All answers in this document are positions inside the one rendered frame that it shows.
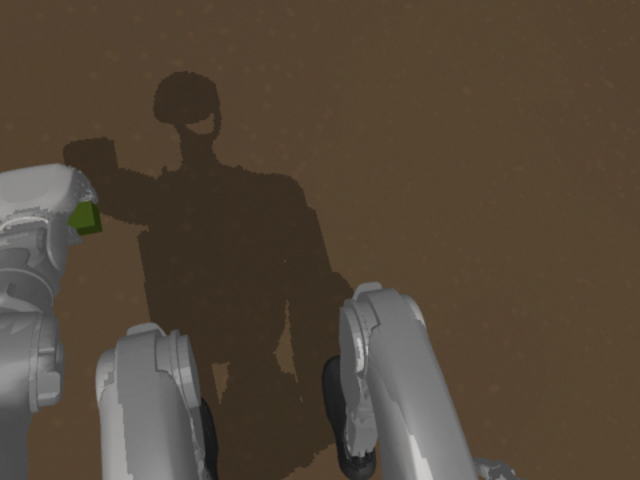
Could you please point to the left robot arm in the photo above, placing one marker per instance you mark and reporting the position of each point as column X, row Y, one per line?
column 33, row 256

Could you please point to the left robot hand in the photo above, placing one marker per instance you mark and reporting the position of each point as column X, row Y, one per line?
column 52, row 189

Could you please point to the small box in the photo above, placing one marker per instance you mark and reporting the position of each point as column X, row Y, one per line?
column 86, row 219

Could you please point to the right robot hand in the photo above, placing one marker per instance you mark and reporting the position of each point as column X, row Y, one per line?
column 491, row 470

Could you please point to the left robot foot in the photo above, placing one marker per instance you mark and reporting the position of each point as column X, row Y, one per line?
column 210, row 441

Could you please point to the right robot foot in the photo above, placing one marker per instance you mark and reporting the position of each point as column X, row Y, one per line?
column 354, row 468

